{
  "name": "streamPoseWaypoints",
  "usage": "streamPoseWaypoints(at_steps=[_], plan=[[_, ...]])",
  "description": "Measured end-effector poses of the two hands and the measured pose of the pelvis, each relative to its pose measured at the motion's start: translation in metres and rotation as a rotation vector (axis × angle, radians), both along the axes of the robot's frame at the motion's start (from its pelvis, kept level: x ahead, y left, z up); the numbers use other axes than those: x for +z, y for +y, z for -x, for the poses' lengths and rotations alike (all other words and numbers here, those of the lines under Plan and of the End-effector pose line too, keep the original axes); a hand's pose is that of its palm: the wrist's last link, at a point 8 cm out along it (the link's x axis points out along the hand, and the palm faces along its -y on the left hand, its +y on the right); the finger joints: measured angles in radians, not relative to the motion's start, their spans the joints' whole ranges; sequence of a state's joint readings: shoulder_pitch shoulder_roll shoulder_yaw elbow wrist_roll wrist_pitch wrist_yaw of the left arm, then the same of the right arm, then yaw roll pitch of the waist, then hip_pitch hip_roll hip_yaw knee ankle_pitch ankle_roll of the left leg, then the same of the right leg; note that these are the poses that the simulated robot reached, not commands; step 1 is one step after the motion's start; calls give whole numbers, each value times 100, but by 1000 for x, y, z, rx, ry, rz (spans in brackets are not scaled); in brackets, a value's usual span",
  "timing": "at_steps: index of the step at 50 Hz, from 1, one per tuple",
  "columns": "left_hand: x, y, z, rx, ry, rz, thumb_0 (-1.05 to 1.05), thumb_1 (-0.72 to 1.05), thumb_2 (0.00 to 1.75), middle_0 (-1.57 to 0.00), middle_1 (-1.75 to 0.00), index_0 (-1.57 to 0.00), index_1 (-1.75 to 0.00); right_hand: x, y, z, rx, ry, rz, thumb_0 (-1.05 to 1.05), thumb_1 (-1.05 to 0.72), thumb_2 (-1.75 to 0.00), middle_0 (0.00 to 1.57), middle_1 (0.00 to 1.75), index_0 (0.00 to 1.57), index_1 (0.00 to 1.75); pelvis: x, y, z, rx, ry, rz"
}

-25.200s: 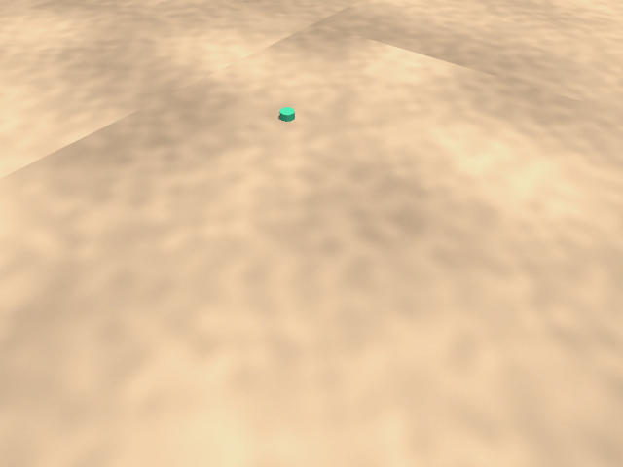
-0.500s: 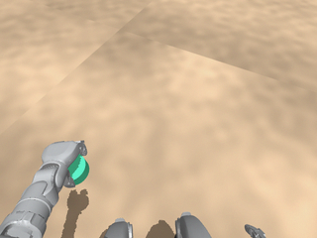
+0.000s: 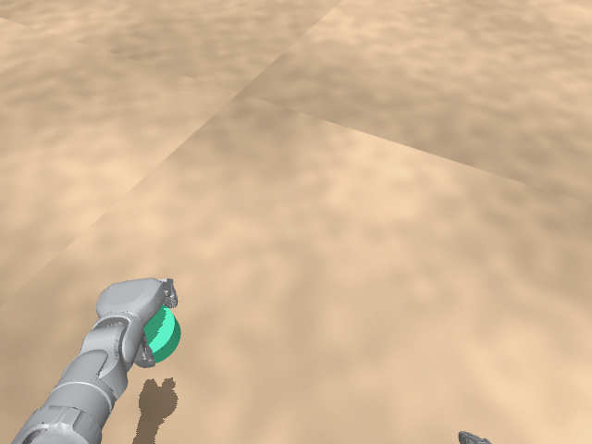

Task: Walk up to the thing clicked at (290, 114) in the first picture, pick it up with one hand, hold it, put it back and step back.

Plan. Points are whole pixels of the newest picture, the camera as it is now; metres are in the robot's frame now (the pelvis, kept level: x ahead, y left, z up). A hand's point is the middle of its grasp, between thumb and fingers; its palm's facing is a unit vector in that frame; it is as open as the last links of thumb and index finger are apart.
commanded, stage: hold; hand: left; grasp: from above
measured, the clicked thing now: (150, 332) +0.33 +0.23 -0.11
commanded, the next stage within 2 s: crouch in 1.76 s
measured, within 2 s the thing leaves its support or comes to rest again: neither
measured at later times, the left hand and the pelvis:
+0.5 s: hand (137, 326) +0.31 +0.22 -0.03, palm faces -0.44 -0.06 -0.90, open 10.5 cm; pelvis +0.00 +0.00 +0.02, yaw +0 degrees
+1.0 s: hand (136, 341) +0.28 +0.21 -0.01, palm faces -0.43 -0.06 -0.90, open 10.4 cm; pelvis -0.02 -0.01 +0.02, yaw +0 degrees
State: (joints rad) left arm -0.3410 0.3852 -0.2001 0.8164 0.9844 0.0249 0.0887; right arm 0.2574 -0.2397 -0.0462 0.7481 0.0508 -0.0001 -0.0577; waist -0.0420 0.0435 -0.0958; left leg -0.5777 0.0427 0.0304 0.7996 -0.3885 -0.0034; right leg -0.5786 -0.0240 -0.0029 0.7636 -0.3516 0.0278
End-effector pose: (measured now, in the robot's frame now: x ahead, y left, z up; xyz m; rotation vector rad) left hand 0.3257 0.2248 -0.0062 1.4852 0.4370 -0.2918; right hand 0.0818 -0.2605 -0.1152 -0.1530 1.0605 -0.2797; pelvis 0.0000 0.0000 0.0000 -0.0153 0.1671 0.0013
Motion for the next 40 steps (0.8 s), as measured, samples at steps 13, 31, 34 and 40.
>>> streamPoseWaypoints(at_steps=[13,31,34,40], plan=[[22,-1,0,-15,5,-6,1,-4,43,-49,-80,-64,-69,14,-1,-21,8,-39,-16,1,-90,-90,20,30,20,30,10,0,-8,-4,-40,-6],[43,-10,22,-30,-4,-6,0,-6,43,-52,-78,-67,-67,21,-1,-27,32,-89,-39,1,-90,-90,20,30,20,30,17,-6,4,-9,-94,-17],[44,-12,27,-33,2,0,0,-6,43,-52,-77,-67,-66,22,-1,-27,36,-99,-40,1,-90,-90,20,30,20,30,18,-8,7,-9,-102,-19],[47,-16,36,-39,1,11,0,-6,42,-53,-76,-68,-65,26,-2,-28,44,-116,-38,1,-90,-90,20,30,20,30,20,-10,12,-9,-117,-22]])
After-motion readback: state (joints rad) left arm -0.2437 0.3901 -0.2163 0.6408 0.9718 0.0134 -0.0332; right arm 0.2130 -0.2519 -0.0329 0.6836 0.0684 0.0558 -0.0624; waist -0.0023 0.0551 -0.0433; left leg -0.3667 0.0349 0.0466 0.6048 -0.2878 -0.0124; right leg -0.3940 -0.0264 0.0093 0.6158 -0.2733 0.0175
